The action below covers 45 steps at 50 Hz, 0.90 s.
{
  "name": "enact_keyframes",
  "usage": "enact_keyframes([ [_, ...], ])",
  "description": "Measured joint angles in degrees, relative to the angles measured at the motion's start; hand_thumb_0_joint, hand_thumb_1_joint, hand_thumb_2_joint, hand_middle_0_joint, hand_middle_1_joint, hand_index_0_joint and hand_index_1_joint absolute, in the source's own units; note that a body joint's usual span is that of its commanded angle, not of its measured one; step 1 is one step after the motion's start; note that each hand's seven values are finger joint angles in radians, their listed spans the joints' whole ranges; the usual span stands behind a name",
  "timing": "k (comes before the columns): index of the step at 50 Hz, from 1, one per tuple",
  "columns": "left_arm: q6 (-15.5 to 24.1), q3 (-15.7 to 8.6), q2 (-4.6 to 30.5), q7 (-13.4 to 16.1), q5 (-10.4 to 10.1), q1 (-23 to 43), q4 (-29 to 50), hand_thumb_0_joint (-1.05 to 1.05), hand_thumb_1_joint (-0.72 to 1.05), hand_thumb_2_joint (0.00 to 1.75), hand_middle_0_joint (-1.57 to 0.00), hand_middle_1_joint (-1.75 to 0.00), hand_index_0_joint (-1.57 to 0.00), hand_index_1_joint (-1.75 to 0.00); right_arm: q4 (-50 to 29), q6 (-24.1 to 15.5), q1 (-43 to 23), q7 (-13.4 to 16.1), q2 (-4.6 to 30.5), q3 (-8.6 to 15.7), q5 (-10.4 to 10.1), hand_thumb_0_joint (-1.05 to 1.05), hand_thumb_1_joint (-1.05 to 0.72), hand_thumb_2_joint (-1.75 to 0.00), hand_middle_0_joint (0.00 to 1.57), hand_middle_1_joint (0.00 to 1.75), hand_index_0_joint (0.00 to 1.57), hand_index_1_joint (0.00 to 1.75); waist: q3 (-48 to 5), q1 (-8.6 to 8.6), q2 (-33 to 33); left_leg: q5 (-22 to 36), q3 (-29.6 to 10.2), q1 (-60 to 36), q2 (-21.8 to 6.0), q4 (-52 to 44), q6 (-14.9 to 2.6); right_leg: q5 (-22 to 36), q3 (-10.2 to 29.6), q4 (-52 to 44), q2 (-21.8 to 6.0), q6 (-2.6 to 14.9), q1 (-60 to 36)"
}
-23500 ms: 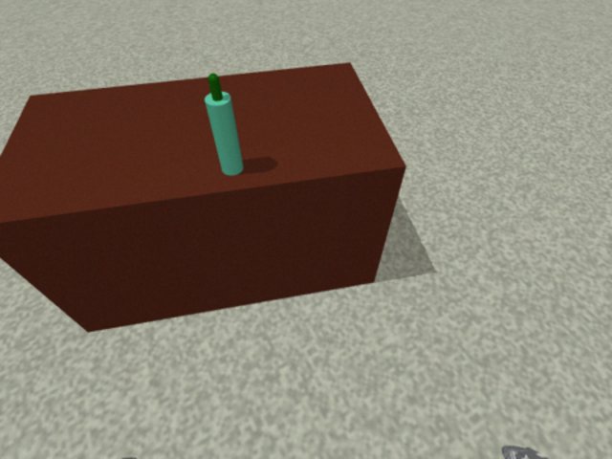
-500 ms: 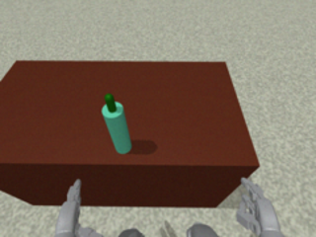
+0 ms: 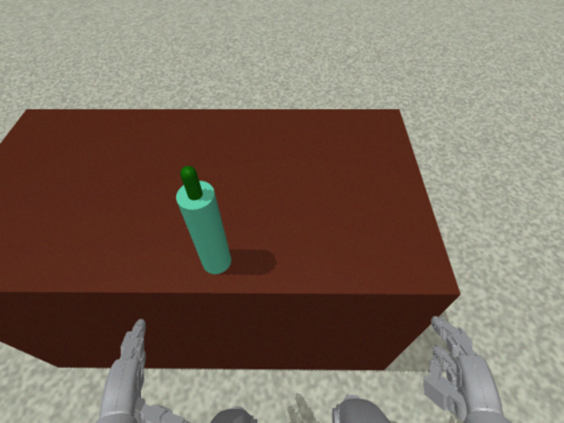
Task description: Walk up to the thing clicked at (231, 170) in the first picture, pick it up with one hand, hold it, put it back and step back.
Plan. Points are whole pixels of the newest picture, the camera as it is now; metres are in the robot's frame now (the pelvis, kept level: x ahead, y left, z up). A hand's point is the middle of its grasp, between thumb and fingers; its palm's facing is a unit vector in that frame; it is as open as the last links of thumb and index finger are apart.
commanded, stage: home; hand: left
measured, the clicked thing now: (204, 223) +0.41 +0.15 +0.01
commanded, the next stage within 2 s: stand in 1.50 s
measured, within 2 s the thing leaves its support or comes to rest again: neither
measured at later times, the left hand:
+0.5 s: hand (169, 391) +0.17 +0.18 -0.05, palm faces +0.11 -0.97 -0.23, open 17.6 cm
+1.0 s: hand (167, 389) +0.17 +0.18 -0.05, palm faces +0.11 -0.96 -0.24, open 17.5 cm
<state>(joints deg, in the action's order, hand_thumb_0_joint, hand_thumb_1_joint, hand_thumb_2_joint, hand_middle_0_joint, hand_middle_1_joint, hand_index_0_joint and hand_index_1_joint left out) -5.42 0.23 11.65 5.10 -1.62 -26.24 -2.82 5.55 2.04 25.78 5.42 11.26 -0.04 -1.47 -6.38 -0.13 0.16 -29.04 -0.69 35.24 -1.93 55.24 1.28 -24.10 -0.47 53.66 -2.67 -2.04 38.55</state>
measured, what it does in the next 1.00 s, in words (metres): stands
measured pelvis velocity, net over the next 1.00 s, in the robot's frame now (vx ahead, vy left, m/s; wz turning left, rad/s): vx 0.00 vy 0.00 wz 0.00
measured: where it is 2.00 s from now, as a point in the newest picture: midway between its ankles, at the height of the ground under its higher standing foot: outside the picture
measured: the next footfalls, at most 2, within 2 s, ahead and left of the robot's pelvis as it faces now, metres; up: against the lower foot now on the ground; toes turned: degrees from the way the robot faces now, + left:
none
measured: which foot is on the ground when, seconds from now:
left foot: down 0.00-1.00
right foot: down 0.00-1.00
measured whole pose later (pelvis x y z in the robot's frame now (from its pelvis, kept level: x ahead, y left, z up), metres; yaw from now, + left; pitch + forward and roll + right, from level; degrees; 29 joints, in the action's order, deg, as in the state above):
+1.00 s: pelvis +0.00 +0.00 +0.00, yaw +0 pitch +9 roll -1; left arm -6.7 -0.1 11.8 6.2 -1.4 -27.6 -0.1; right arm 11.2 0.0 23.4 6.1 11.8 -0.9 -1.7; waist -6.4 -0.8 0.0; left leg -29.2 -1.0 35.5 -2.3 56.0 1.3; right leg -23.8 -0.7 53.6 -2.3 -2.0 38.4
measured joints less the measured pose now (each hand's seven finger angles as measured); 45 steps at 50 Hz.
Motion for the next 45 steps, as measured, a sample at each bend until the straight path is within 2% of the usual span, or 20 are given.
enact_keyframes([
  [45, -0.5, -0.1, -0.1, 0.3, 0.0, -0.1, 0.7, -0.01, -0.56, 0.05, -0.05, -0.05, -0.05, -0.05, 0.3, -0.7, 0.2, 0.4, -0.2, -0.1, 0.1, 0.02, -0.90, -0.90, 0.20, 0.30, 0.21, 0.30, -0.1, 0.00, -0.1, 0.1, 0.0, 0.4, 0.0, 0.5, -0.08, 0.3, 0.1, 0.2, 0.1, -0.06, 0.3],
])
